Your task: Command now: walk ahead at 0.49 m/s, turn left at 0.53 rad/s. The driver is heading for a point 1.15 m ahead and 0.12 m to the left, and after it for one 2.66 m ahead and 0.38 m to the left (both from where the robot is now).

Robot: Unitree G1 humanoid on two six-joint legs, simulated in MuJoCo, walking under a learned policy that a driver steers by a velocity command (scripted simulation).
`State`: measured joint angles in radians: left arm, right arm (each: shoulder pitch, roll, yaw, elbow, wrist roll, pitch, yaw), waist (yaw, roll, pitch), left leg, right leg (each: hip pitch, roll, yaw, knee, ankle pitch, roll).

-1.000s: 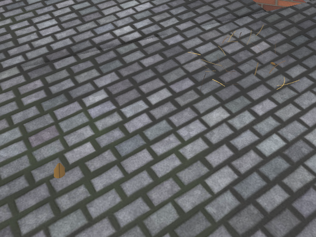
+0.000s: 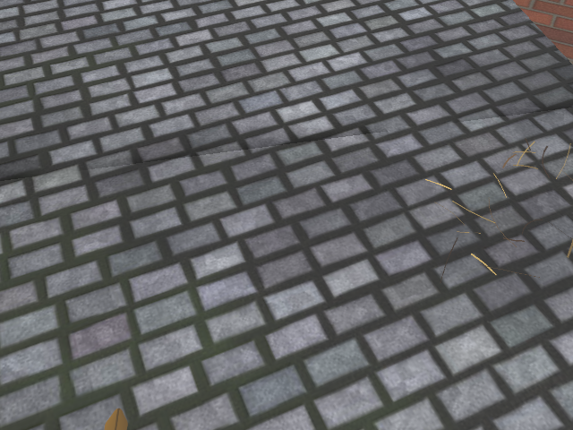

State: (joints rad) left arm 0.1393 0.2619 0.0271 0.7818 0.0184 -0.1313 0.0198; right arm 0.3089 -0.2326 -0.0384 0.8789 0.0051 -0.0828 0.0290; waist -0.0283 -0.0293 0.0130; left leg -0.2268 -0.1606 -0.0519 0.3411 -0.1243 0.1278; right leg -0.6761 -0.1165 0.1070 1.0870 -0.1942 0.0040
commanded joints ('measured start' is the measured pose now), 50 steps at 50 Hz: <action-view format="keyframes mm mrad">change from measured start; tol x32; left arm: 1 6 53 15 -66 11 11 17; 50 108 71 34 -21 -35 68 -21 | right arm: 1 -47 -159 -37 -93 7 -19 -25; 50 -28 -147 -51 -145 -17 -35 -11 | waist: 1 32 63 17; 12 96 120 -160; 14 96 -318 -360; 34 97 -70 53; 40 -98 242 -425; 50 41 82 -4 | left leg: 1 -202 212 -198 -163 94 149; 11 61 247 -408 117 4 66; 16 -615 172 -120 968 -305 -83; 35 -348 198 75 219 -9 -46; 37 -12 134 123 147 31 3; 39 643 535 -508 107 -18 217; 50 67 391 -58 -211 205 122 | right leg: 1 127 34 -60 -229 186 37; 11 368 118 -34 -684 106 -21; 14 1073 -341 667 -758 -178 -294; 20 554 -123 123 -902 82 -177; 37 662 -104 -144 -587 660 -122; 40 -74 115 -13 232 -380 -21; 50 -40 -31 -15 -68 95 5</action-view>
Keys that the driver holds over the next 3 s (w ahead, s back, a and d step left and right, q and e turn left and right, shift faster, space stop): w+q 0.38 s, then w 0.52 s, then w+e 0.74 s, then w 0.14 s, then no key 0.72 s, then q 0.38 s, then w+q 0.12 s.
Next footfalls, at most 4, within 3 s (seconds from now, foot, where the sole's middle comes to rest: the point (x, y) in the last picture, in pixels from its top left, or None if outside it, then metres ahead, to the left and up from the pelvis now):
0.24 right None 0.31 -0.14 -0.78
0.76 left None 0.49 0.19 -0.78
1.32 right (272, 296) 0.85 0.04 -0.78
1.82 left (202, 223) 1.11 0.25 -0.78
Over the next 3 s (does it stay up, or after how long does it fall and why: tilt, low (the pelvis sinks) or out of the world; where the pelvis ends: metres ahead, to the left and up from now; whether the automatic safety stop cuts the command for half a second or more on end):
stays up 1.07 0.19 0.00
